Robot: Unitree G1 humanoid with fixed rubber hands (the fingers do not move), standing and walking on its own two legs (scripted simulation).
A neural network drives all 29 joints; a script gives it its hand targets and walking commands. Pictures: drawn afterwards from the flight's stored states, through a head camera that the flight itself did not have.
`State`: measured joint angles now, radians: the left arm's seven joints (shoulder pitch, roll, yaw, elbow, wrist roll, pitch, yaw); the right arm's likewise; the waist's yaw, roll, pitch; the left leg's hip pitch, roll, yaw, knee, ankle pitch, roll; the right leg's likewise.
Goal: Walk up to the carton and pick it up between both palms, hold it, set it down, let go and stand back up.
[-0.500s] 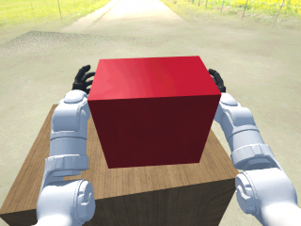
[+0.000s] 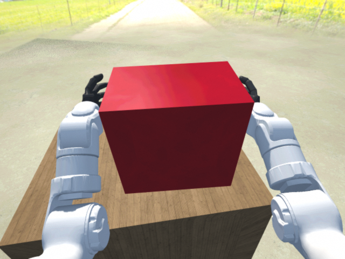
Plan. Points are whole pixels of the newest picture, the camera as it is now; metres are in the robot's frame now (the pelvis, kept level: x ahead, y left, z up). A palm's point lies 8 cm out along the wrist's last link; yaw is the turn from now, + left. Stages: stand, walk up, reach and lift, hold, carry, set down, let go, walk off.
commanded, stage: hold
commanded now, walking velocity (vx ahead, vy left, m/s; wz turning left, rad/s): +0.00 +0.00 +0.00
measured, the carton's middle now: (174, 129) +0.37 -0.03 +0.19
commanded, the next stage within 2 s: none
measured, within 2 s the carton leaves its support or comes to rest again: neither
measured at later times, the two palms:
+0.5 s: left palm (89, 105) +0.37 +0.15 +0.27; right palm (252, 105) +0.36 -0.20 +0.25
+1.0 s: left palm (89, 104) +0.37 +0.15 +0.27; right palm (251, 103) +0.36 -0.20 +0.25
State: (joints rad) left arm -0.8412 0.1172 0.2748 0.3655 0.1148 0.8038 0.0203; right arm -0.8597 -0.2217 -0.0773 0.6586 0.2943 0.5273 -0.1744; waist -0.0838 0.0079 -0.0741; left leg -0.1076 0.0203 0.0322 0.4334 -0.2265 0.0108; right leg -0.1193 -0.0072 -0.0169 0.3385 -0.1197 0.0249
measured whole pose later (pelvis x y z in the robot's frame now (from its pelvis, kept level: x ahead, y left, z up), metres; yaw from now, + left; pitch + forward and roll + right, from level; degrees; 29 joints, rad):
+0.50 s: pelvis +0.00 +0.00 +0.00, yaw +0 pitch -6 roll -1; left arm -0.86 0.12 0.28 0.35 0.12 0.85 0.02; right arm -0.87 -0.23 -0.08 0.64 0.30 0.58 -0.18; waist -0.08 0.01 -0.09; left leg -0.11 0.02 0.03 0.43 -0.22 0.01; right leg -0.12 -0.01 -0.02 0.34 -0.12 0.02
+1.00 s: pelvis +0.00 +0.00 +0.00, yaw +0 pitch -6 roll -1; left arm -0.86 0.12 0.30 0.36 0.12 0.84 0.02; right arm -0.89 -0.23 -0.08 0.65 0.30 0.58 -0.18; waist -0.08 0.01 -0.09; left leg -0.11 0.02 0.03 0.43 -0.22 0.01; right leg -0.12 -0.01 -0.02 0.34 -0.12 0.02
